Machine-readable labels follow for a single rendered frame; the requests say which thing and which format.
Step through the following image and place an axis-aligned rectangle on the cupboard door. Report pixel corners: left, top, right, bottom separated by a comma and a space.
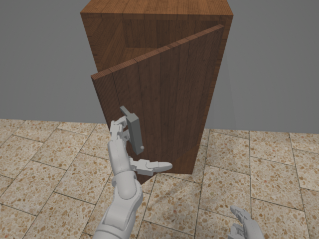
91, 24, 225, 185

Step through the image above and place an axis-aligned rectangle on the left robot forearm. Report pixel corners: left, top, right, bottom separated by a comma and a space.
92, 170, 143, 239

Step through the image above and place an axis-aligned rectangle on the handle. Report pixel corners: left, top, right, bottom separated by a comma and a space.
120, 106, 144, 155

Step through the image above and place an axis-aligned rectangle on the left robot hand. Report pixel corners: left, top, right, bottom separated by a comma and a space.
107, 116, 172, 176

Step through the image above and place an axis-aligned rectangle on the right robot hand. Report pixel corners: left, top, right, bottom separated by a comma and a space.
228, 205, 265, 239

